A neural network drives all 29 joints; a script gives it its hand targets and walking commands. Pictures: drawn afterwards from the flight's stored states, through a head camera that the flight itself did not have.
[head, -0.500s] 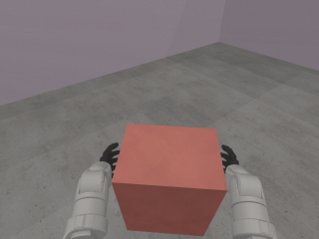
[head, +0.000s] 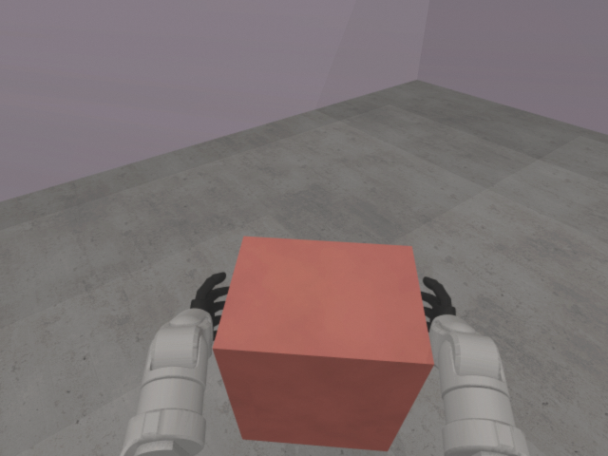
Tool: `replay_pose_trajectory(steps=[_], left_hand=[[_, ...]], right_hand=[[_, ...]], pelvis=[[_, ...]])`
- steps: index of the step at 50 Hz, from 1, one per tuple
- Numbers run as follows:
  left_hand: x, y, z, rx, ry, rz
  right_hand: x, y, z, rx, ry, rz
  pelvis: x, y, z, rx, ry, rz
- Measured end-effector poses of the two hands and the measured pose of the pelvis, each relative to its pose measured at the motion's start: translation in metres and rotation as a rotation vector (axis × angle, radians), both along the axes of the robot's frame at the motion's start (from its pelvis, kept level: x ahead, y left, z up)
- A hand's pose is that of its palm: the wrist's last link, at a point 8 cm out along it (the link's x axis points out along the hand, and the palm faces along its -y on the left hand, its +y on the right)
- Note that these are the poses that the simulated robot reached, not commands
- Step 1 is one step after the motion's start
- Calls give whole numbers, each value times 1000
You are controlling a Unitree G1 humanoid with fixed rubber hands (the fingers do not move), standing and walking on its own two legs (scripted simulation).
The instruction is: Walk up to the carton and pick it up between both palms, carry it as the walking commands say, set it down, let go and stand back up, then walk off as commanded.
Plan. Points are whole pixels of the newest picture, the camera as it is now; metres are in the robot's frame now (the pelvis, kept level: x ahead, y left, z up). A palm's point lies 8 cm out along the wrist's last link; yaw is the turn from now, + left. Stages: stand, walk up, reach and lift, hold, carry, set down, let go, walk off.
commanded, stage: hold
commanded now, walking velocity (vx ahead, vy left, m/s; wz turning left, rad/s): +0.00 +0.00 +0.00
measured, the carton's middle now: (320, 350) +0.30 -0.01 -0.01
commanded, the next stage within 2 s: carry in 0.58 s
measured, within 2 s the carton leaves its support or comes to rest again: neither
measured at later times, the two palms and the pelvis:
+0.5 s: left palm (203, 322) +0.30 +0.16 +0.06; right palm (441, 329) +0.28 -0.17 +0.05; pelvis +0.00 +0.00 +0.00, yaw +0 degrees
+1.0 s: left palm (253, 290) +0.33 +0.09 +0.09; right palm (502, 332) +0.25 -0.23 +0.08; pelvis +0.00 -0.01 -0.01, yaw -11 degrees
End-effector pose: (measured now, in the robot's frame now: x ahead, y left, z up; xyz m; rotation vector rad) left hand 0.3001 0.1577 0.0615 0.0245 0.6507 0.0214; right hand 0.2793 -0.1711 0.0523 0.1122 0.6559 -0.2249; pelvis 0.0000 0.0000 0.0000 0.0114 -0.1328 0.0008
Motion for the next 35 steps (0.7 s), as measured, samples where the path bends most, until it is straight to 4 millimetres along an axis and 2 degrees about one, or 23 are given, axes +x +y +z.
replay_pose_trajectory(steps=[30,35], left_hand=[[1,-1,-1,1,3,-1],[5,-2,-1,19,-2,-25]], right_hand=[[0,-1,-1,1,3,0],[3,-2,2,-24,1,10]], pelvis=[[1,0,0,0,2,0],[-1,5,-1,-10,41,-4]])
